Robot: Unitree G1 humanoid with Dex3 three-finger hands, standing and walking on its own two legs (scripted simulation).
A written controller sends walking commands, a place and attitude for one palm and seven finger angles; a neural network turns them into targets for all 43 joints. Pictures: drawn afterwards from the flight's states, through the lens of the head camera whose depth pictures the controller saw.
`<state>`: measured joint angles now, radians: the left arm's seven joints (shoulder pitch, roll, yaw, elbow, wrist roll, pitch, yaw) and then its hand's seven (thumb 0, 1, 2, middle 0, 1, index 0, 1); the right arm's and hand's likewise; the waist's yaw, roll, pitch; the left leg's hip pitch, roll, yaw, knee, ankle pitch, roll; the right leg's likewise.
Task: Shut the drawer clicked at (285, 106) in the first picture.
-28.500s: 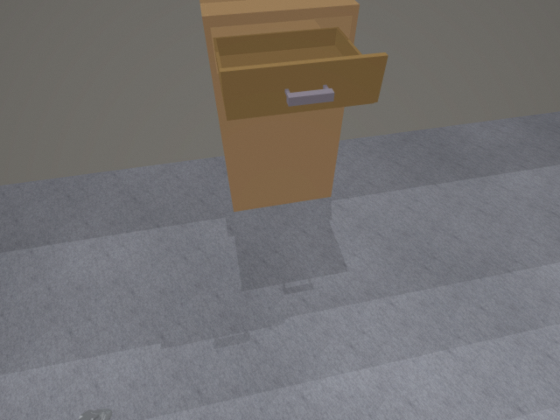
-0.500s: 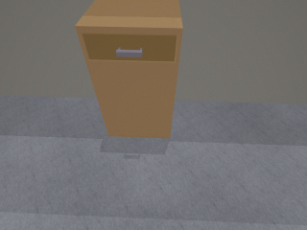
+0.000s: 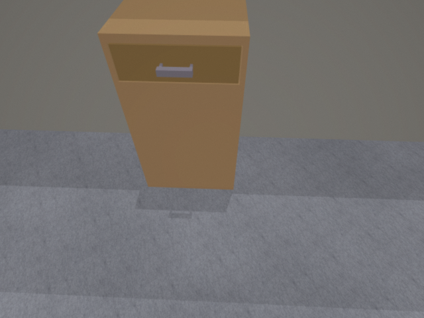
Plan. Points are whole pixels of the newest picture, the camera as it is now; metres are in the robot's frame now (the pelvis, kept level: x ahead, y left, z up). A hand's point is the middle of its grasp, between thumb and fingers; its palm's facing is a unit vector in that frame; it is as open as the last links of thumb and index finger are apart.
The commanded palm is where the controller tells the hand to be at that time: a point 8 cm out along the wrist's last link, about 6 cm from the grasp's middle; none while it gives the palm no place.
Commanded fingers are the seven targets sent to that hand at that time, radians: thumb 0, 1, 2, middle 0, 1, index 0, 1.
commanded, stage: look to check the result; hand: left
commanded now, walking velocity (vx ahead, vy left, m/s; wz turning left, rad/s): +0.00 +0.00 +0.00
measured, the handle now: (175, 69) +0.88 +0.18 +0.00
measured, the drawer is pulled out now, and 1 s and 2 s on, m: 0.00 0.00 0.00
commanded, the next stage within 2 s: stand and wait in 0.22 s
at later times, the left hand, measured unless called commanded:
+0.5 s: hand out of the picture +0.02 +0.18 -0.17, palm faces +0.02 -0.97 -0.23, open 7.3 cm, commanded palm none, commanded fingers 0.00 0.90 0.90 -0.20 -0.30 -0.20 -0.30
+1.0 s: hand out of the picture +0.04 +0.20 -0.16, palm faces +0.00 -0.96 -0.26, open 7.4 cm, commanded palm none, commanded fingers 0.00 0.90 0.90 -0.20 -0.30 -0.20 -0.30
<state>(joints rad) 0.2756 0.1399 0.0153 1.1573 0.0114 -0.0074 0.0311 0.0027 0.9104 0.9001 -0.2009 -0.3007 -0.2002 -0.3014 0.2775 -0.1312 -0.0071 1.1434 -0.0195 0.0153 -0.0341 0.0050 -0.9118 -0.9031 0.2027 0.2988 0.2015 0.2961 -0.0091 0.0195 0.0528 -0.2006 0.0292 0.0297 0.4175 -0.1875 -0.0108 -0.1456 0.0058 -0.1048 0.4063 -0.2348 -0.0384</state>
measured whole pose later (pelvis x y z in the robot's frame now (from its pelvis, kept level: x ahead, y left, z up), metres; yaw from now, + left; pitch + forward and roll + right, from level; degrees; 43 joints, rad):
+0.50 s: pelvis +0.01 -0.01 +0.00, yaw +0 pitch -2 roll +0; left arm 0.23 0.18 0.02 1.15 0.01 -0.01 0.02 0.00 0.91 0.90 -0.20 -0.30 -0.20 -0.30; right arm 0.24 -0.17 -0.01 1.14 -0.02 0.01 -0.03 0.01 -0.91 -0.90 0.20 0.30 0.20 0.30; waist -0.01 0.02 0.06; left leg -0.18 0.04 0.03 0.39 -0.18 -0.02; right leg -0.12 0.02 -0.11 0.37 -0.23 -0.05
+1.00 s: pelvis +0.01 -0.01 +0.00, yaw +0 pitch -2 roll +0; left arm 0.19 0.22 0.02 1.15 0.01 -0.02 0.02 0.00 0.91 0.90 -0.20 -0.30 -0.20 -0.30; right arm 0.20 -0.22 -0.01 1.14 -0.02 0.01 -0.03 0.01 -0.91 -0.90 0.20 0.30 0.20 0.30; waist -0.01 0.02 0.05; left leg -0.15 0.04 0.03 0.36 -0.17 -0.03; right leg -0.10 0.02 -0.10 0.34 -0.21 -0.05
